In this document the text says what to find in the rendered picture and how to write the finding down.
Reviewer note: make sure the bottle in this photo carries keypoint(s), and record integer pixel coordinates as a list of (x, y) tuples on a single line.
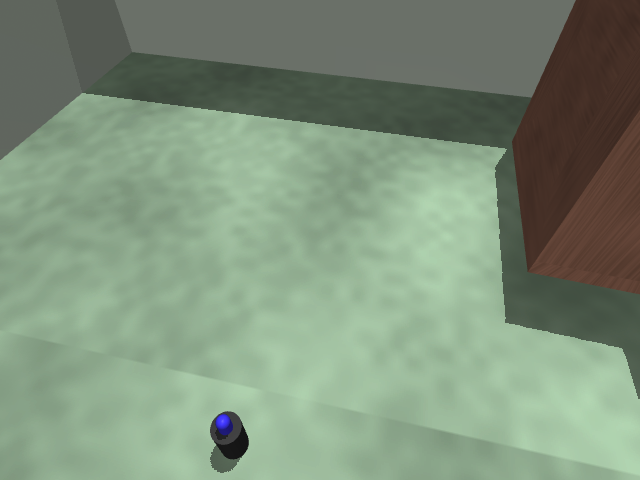
[(228, 433)]

